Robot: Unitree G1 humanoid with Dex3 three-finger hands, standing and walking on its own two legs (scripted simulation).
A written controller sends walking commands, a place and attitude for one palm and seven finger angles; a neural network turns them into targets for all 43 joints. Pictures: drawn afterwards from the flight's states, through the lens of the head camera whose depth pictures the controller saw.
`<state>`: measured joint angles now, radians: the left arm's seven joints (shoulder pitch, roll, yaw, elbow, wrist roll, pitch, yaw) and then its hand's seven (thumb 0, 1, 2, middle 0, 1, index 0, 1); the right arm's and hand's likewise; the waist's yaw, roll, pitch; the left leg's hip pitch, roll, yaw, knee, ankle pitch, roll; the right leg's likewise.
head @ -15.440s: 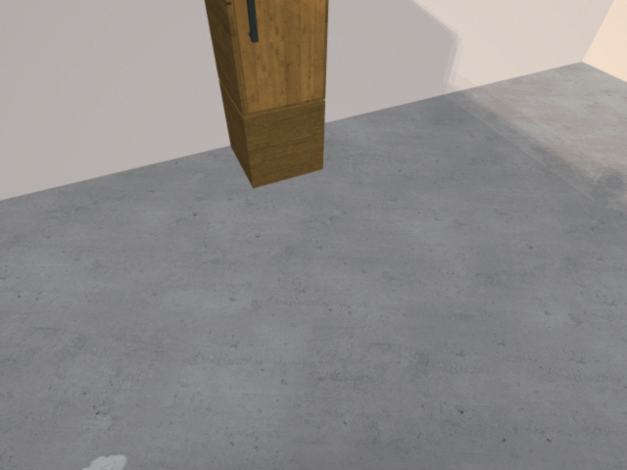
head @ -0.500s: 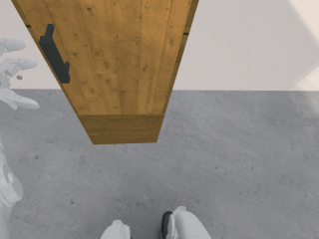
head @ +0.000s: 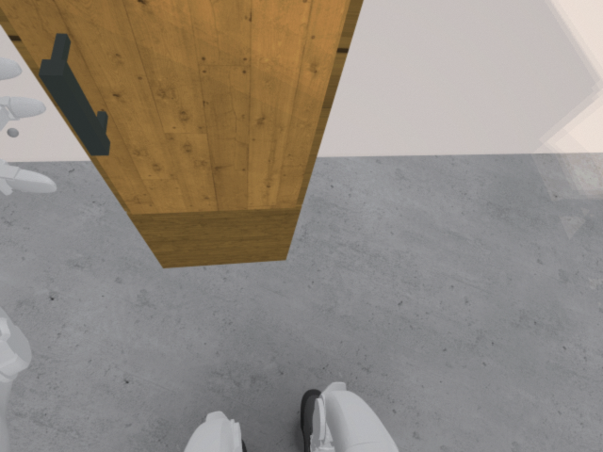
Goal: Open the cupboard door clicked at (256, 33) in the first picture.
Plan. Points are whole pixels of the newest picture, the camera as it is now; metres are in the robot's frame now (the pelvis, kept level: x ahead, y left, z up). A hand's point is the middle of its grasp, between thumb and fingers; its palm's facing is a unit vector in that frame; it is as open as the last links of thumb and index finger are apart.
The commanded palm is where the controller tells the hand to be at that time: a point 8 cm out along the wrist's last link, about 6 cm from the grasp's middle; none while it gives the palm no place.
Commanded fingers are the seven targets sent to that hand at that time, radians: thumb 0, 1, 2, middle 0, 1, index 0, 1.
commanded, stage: move the hooked fingers beside the handle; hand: left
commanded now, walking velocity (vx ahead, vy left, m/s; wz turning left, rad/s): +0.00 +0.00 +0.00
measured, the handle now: (82, 100) +0.53 +0.23 +0.07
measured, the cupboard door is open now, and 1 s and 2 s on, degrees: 0 0 0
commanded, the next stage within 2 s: slide the fingers in behind the handle in 0.50 s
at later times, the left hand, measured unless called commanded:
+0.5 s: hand (17, 137) +0.47 +0.28 +0.08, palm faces +0.02 -1.00 -0.01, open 14.0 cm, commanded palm +0.45 +0.33 +0.08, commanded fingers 0.00 -0.50 0.30 -0.30 -1.20 -0.30 -1.20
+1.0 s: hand (55, 134) +0.48 +0.25 +0.08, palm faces +0.00 -1.00 -0.01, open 14.0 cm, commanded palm +0.45 +0.29 +0.08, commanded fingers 0.00 -0.50 0.30 -0.30 -1.20 -0.30 -1.20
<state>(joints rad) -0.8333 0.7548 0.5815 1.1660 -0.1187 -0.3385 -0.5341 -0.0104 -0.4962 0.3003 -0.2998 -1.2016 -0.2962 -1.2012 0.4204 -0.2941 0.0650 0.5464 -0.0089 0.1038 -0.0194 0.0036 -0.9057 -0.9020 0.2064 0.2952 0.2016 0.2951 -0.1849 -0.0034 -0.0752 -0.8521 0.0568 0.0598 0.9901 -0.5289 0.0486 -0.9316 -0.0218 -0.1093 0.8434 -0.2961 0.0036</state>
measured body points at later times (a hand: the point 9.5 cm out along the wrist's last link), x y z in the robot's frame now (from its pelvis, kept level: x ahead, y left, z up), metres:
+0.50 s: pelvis +0.00 -0.01 +0.00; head +0.14 +0.03 +0.43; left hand +0.47 +0.34 +0.08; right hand +0.03 -0.28 -0.10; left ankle -0.04 +0.08 -0.68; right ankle +0.05 -0.13 -0.68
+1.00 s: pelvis +0.00 -0.01 +0.00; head +0.13 +0.02 +0.43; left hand +0.47 +0.30 +0.08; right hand +0.01 -0.28 -0.10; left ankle -0.04 +0.08 -0.68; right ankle +0.05 -0.13 -0.68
